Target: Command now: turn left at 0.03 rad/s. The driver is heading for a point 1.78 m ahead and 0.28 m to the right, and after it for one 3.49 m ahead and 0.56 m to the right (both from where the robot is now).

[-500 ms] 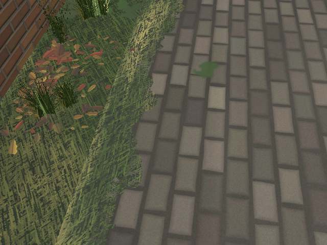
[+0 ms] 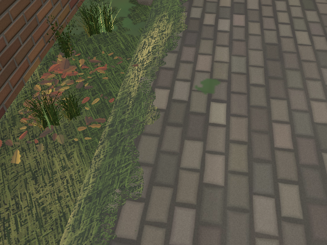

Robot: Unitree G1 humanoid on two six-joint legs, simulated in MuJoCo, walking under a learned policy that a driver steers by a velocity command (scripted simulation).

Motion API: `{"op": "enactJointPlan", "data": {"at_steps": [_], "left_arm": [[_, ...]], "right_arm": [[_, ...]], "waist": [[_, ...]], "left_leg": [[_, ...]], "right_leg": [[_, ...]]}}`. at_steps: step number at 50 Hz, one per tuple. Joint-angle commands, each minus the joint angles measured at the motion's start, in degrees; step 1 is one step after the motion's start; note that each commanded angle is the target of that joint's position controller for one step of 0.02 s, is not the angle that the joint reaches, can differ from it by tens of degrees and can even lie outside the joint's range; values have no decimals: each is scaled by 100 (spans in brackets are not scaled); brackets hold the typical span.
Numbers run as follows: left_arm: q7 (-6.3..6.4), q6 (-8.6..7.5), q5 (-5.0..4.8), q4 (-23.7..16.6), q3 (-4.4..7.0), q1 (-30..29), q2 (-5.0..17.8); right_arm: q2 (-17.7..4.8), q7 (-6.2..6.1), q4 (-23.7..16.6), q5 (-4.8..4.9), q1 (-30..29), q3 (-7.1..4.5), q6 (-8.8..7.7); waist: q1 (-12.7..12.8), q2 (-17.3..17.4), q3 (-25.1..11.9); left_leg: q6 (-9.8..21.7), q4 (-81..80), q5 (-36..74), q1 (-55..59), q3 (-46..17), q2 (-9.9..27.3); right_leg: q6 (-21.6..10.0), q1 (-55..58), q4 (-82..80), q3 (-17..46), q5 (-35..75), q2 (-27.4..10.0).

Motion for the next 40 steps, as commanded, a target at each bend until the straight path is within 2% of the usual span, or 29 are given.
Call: {"op": "enactJointPlan", "data": {"at_steps": [1, 8, 15, 32, 33, 35, 37, 39, 40], "left_arm": [[38, -95, -11, -14, 108, 78, 608], [66, -90, -11, 323, 65, 95, 526], [75, -96, -18, 585, 13, 145, 415], [111, -120, -23, 942, -59, 410, 143], [110, -115, -17, 966, -60, 472, 128], [106, -60, -13, 953, 41, 539, 344], [78, 5, 5, 926, 129, 742, 464], [77, 6, 21, 999, 223, 1069, 573], [66, -23, 34, 986, 244, 1077, 545]], "right_arm": [[-623, -20, 4, 2, 88, -148, -72], [-548, -57, 482, 3, 300, -105, -64], [-464, -86, 817, 2, 534, -46, -64], [-161, -137, 1198, 2, 849, 20, -78], [-124, -136, 1222, -5, 902, 28, -76], [-192, -125, 1174, -30, 912, -25, -47], [-138, -70, 1013, -112, 752, -46, -28], [137, 0, 819, -191, 588, 3, -106], [102, 26, 720, -200, 475, -9, -172]], "waist": [[-44, -274, -9], [-35, -98, 85], [-50, -64, 132], [-65, -68, 181], [-56, -83, 57], [-30, -271, 168], [97, -516, 630], [187, -948, 792], [200, -885, 833]], "left_leg": [[124, -423, 593, -23, -609, 636], [36, -526, 471, -138, -570, 622], [-1, -507, 487, -166, -540, 643], [-28, -396, 587, -174, -473, 679], [-17, -406, 191, -139, -435, 621], [88, -18, -1158, -415, -208, 317], [183, 531, -2118, -1246, -59, 109], [156, 1521, -1459, -1748, 392, 86], [161, 1816, -1222, -1755, 381, 254]], "right_leg": [[-199, -82, -526, 528, 714, -485], [-278, -75, -590, 554, 499, -488], [-311, -135, -612, 557, 465, -463], [-329, -250, -565, 538, 578, -404], [-342, -212, -626, 537, 83, -362], [-509, -387, -641, 647, -1590, -263], [-821, -591, -930, 1230, -3144, -556], [-1237, -435, -1467, 2214, -3675, -1322], [-1365, -565, -1617, 2442, -3442, -1548]]}}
